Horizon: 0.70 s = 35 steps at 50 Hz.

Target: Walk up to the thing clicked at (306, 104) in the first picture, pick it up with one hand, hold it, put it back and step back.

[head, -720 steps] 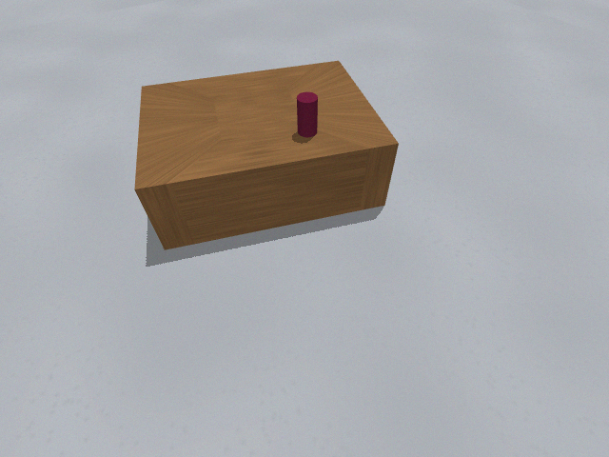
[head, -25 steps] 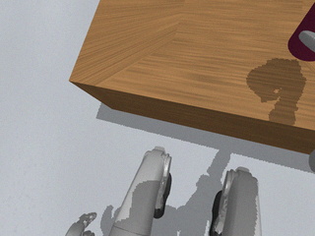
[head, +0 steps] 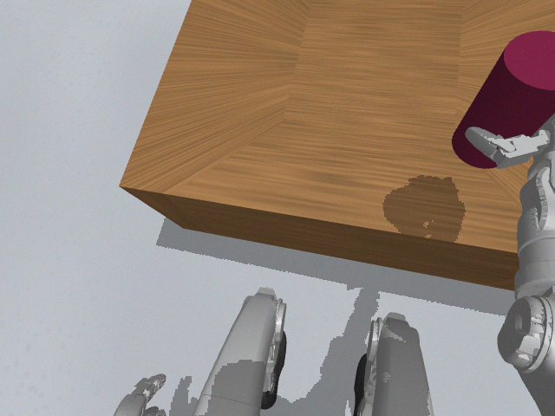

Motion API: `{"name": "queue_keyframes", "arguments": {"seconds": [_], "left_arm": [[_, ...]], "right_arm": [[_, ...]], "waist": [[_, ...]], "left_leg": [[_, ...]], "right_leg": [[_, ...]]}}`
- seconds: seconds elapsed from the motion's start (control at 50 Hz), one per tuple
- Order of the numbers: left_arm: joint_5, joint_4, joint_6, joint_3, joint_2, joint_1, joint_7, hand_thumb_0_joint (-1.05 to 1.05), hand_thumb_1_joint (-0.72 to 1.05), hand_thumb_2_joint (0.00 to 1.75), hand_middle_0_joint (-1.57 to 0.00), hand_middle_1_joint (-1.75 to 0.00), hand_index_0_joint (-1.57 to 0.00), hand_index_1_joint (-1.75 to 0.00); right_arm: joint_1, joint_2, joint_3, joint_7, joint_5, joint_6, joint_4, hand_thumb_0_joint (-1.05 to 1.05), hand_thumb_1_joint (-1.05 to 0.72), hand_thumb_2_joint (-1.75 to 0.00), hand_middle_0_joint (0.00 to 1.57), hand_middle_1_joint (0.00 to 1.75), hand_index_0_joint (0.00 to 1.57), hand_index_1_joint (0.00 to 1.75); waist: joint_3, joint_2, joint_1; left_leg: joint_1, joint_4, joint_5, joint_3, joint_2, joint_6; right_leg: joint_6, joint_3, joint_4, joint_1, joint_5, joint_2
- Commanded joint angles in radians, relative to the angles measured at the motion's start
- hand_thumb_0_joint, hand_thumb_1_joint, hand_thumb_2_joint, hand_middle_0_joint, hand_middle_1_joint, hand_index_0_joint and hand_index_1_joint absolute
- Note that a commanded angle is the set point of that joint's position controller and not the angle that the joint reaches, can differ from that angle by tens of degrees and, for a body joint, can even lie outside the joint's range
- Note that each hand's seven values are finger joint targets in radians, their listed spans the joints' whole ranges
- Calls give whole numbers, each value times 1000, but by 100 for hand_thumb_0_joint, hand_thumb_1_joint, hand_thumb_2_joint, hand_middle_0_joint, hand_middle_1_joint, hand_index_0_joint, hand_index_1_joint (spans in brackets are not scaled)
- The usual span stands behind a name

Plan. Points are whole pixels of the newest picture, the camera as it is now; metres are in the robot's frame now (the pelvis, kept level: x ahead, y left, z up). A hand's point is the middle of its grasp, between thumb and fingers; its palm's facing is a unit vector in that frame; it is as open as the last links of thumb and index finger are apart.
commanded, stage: lift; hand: right
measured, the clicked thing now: (508, 109) +0.53 -0.20 +0.03
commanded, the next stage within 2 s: hold in 1.42 s
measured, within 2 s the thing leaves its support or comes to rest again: neither
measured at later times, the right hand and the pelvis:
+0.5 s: hand out of the picture +0.42 -0.20 +0.12, palm faces +0.17 +0.99 -0.03, open 11.3 cm; pelvis +0.02 +0.00 +0.10, yaw -2 degrees
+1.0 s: hand out of the picture +0.39 -0.19 +0.16, palm faces +0.16 +0.99 -0.02, open 11.3 cm; pelvis +0.04 +0.00 +0.13, yaw -2 degrees
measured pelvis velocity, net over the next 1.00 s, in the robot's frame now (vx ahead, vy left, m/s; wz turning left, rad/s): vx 0.04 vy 0.00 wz -0.04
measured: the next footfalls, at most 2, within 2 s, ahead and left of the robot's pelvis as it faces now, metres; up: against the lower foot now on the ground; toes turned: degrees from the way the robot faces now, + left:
none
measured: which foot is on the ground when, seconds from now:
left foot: down 0.00-1.00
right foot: down 0.00-1.00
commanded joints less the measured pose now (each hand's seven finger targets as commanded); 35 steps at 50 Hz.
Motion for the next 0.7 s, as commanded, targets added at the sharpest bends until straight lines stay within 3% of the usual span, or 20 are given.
{"name": "queue_keyframes", "arguments": {"seconds": [0.0,0.02,0.04,0.06,0.1,0.14,0.16,0.2,0.28,0.32,0.34,0.36,0.38,0.46,0.48,0.5,0.52,0.58,0.6,0.68], "left_arm": [[-4,-33,-17,79,184,186,22,0,88,89,-19,-29,-19,-29],[-6,-42,-21,80,179,173,21,0,88,89,-19,-28,-19,-28],[-8,-43,-25,84,180,172,23,0,88,89,-19,-28,-19,-28],[-9,-45,-27,85,180,167,25,0,88,90,-19,-29,-19,-29],[-12,-50,-38,86,172,147,26,0,87,90,-19,-29,-19,-29],[-16,-46,-45,89,174,139,31,0,87,90,-19,-29,-19,-29],[-15,-69,-52,104,189,122,34,0,87,91,-19,-29,-19,-29],[-15,-43,-57,92,164,125,37,0,87,91,-19,-29,-19,-30],[-15,-34,-78,93,161,101,42,0,87,91,-20,-29,-19,-30],[-14,-31,-88,96,160,89,41,0,86,92,-20,-29,-19,-30],[-12,-44,-93,99,164,73,43,0,86,91,-20,-29,-19,-30],[-11,-34,-95,95,154,89,44,0,87,91,-20,-29,-19,-30],[-13,-36,-98,92,149,79,44,0,87,91,-20,-29,-19,-30],[-14,-40,-111,106,168,52,45,0,87,91,-19,-29,-19,-30],[-17,-37,-112,89,145,46,45,0,88,90,-19,-29,-19,-30],[-18,-38,-113,89,142,47,44,0,87,91,-19,-29,-19,-30],[-19,-42,-114,88,137,39,46,0,88,90,-19,-29,-19,-29],[-20,-45,-119,84,132,21,48,0,87,90,-19,-29,-19,-29],[-22,-42,-120,90,135,33,50,0,88,90,-19,-29,-19,-29],[-22,-42,-121,84,126,16,52,0,89,89,-19,-29,-19,-29]], "right_arm": [[-463,-259,-23,-5,55,-140,-395,0,-7,-136,133,151,138,151],[-433,-222,-5,-4,60,-141,-403,0,-7,-136,132,150,137,150],[-368,-221,-15,-6,60,-137,-380,0,-5,-135,131,150,136,150],[-375,-220,-5,-5,64,-141,-430,0,-5,-136,131,150,136,150],[-340,-147,40,-7,78,-143,-473,0,-3,-134,128,147,134,147],[-267,-161,15,-15,85,-140,-478,0,-2,-135,128,148,134,148],[-235,-148,31,-19,87,-143,-532,0,-3,-134,127,147,133,147],[-213,-82,77,-23,92,-142,-515,0,-3,-135,127,147,133,147],[-190,-67,94,-29,97,-161,-570,0,-1,-134,124,145,130,145],[-153,-24,120,-22,102,-173,-572,0,-2,-133,124,145,130,145],[-148,-44,114,-25,105,-182,-620,0,-1,-132,123,144,129,144],[-135,-38,115,-28,105,-182,-602,0,1,-132,122,143,128,143],[-102,-3,135,-26,111,-181,-592,0,2,-131,122,143,128,143],[-36,17,153,-24,119,-191,-616,0,-1,-132,123,144,129,144],[-77,2,142,-26,120,-194,-637,0,-1,-133,123,144,130,144],[-36,0,137,-26,120,-194,-627,0,0,-132,123,144,129,144],[-11,24,151,-25,126,-193,-623,0,-1,-132,123,144,129,144],[21,16,147,-29,129,-198,-654,0,-2,-133,124,146,131,146],[34,33,148,-29,130,-196,-628,0,-3,-133,124,145,131,145],[76,40,155,-31,129,-200,-655,0,-6,-132,125,145,131,145]], "waist": [[-713,-194,-21],[-708,-169,-25],[-699,-150,-34],[-689,-165,-33],[-662,-153,-37],[-613,-141,-54],[-617,-148,-60],[-552,-124,-49],[-492,-143,-61],[-467,-138,-64],[-485,-146,-84],[-507,-121,-78],[-478,-111,-78],[-449,-111,-91],[-441,-100,-89],[-442,-89,-102],[-426,-63,-91],[-404,-63,-119],[-416,-31,-95],[-369,-52,-113]], "left_leg": [[456,-220,373,6,-29,57],[479,-240,361,7,-29,56],[495,-257,367,5,-31,54],[510,-273,370,5,-30,54],[538,-307,353,6,-31,55],[554,-339,339,11,-33,56],[590,-357,343,8,-32,55],[595,-387,343,11,-35,55],[601,-433,309,12,-34,56],[614,-446,303,17,-34,56],[654,-465,310,10,-33,55],[691,-475,351,8,-33,53],[692,-481,350,15,-34,52],[749,-533,336,9,-33,47],[748,-547,318,8,-35,46],[781,-555,331,5,-33,45],[801,-573,335,2,-33,42],[856,-598,350,-8,-29,39],[859,-606,372,-5,-32,35],[882,-633,386,-5,-33,35]], "right_leg": [[-17,1,-254,570,433,29],[-19,0,-274,579,412,30],[-21,-3,-285,592,415,28],[-19,-4,-302,616,415,29],[-18,-4,-345,648,388,31],[-15,0,-385,675,380,29],[-15,-2,-406,690,373,31],[-14,-1,-441,715,373,29],[-4,9,-513,787,345,24],[2,20,-549,817,342,24],[-1,5,-554,828,341,28],[-5,-3,-550,843,385,31],[-2,-1,-565,846,393,32],[-2,-15,-609,868,356,38],[-4,-14,-617,871,335,37],[-5,-19,-622,871,346,39],[-10,-23,-626,863,341,39],[-10,-36,-648,868,353,44],[-14,-32,-647,888,371,42],[-10,-38,-680,916,391,43]]}}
